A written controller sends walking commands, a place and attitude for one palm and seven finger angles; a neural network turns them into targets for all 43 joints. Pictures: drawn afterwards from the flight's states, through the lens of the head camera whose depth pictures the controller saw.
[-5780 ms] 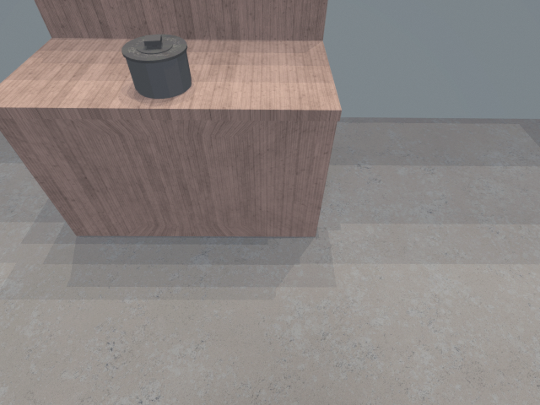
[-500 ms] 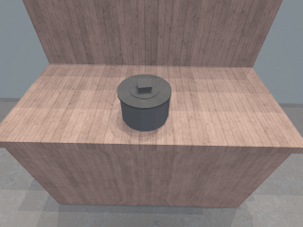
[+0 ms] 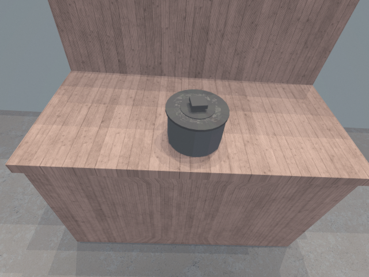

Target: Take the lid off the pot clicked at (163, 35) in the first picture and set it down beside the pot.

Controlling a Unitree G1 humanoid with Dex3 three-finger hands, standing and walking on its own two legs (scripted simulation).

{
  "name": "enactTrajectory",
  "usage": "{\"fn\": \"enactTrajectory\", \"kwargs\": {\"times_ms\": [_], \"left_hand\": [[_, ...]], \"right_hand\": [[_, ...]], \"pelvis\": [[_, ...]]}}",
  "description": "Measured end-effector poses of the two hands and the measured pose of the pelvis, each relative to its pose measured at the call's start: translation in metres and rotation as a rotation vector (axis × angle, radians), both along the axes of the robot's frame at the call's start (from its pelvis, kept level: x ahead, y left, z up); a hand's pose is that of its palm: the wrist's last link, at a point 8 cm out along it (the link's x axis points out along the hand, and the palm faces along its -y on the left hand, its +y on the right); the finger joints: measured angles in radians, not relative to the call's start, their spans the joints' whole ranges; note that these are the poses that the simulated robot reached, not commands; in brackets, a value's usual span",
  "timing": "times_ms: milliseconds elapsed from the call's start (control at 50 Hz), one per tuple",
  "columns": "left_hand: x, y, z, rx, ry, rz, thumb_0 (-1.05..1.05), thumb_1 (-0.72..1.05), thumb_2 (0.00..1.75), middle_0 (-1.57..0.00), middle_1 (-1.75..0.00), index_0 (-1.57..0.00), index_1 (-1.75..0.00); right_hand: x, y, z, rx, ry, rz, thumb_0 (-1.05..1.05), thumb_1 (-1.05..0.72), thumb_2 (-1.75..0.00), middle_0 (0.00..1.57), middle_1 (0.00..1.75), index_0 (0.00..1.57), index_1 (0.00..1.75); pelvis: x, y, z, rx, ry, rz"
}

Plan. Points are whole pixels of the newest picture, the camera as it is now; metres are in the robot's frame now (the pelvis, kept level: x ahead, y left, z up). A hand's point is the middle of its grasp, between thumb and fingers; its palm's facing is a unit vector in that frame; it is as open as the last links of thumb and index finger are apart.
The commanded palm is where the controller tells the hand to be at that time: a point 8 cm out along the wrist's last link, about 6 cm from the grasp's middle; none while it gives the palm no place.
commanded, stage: come to a stop and stand still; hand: left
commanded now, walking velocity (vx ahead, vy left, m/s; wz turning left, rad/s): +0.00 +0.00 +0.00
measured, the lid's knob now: (198, 102) +0.58 +0.00 +0.07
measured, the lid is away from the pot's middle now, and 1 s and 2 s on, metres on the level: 0.00 0.00 0.00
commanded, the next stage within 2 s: look again from close up in 1.50 s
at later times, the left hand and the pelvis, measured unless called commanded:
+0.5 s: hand out of the picture +0.01 +0.16 -0.18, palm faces +0.04 -0.99 -0.17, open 7.4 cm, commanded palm none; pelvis +0.04 -0.01 +0.00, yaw +0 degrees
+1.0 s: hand out of the picture +0.06 +0.14 -0.17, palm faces +0.03 -0.98 -0.18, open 7.4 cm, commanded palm none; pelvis +0.06 -0.03 +0.00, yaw +0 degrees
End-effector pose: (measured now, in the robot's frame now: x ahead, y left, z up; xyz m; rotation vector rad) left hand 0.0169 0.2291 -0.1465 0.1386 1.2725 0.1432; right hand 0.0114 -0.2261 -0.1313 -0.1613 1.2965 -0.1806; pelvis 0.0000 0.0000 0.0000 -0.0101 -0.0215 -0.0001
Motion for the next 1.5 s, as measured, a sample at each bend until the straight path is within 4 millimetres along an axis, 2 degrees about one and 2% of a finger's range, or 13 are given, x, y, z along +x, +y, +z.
{"fn": "enactTrajectory", "kwargs": {"times_ms": [180, 380, 500, 700, 840, 980, 1320, 1500], "left_hand": [[-0.012, 0.011, 0.003, 0.023, 0.053, 0.017, 0.01, 0.91, 0.90, -0.19, -0.30, -0.20, -0.30], [-0.021, -0.008, 0.002, -0.003, 0.136, 0.032, 0.01, 0.91, 0.90, -0.19, -0.30, -0.20, -0.30], [-0.010, -0.024, 0.001, -0.021, 0.141, 0.034, 0.01, 0.90, 0.90, -0.19, -0.30, -0.20, -0.30], [0.023, -0.037, 0.000, -0.023, 0.096, 0.021, 0.01, 0.91, 0.90, -0.20, -0.30, -0.20, -0.30], [0.036, -0.037, 0.002, -0.006, 0.071, 0.017, 0.01, 0.91, 0.90, -0.20, -0.30, -0.20, -0.30], [0.039, -0.039, 0.003, 0.000, 0.066, 0.016, 0.01, 0.91, 0.90, -0.19, -0.30, -0.20, -0.30], [0.017, -0.052, 0.000, -0.030, 0.112, 0.026, 0.01, 0.90, 0.90, -0.19, -0.30, -0.20, -0.30], [0.005, -0.053, -0.002, -0.040, 0.137, 0.032, 0.01, 0.90, 0.90, -0.20, -0.30, -0.20, -0.30]], "right_hand": [[0.007, 0.005, -0.003, 0.012, 0.007, 0.005, 0.01, -0.93, -0.90, 0.20, 0.30, 0.20, 0.30], [0.029, -0.003, -0.004, 0.010, 0.010, 0.011, 0.01, -0.93, -0.90, 0.20, 0.30, 0.20, 0.30], [0.043, -0.010, -0.004, 0.005, 0.006, 0.013, 0.01, -0.93, -0.90, 0.20, 0.30, 0.20, 0.30], [0.056, -0.021, -0.004, 0.002, 0.008, 0.006, 0.01, -0.93, -0.90, 0.20, 0.30, 0.20, 0.30], [0.055, -0.026, -0.006, 0.007, 0.022, 0.000, 0.01, -0.93, -0.90, 0.20, 0.30, 0.20, 0.30], [0.047, -0.027, -0.007, 0.019, 0.050, -0.003, 0.01, -0.92, -0.90, 0.20, 0.30, 0.20, 0.30], [0.032, -0.026, -0.006, 0.026, 0.088, -0.009, 0.01, -0.92, -0.90, 0.20, 0.30, 0.20, 0.30], [0.028, -0.023, -0.005, 0.024, 0.092, -0.012, 0.01, -0.92, -0.90, 0.20, 0.30, 0.20, 0.30]], "pelvis": [[0.007, 0.005, 0.001, 0.006, 0.011, -0.001], [0.026, -0.001, 0.002, 0.009, 0.021, -0.004], [0.037, -0.008, 0.003, 0.009, 0.019, -0.004], [0.051, -0.020, 0.003, 0.009, 0.013, -0.006], [0.055, -0.026, 0.003, 0.009, 0.007, -0.006], [0.056, -0.031, 0.004, 0.010, 0.004, -0.004], [0.050, -0.036, 0.004, 0.007, 0.000, -0.003], [0.048, -0.033, 0.004, 0.006, 0.001, -0.003]]}}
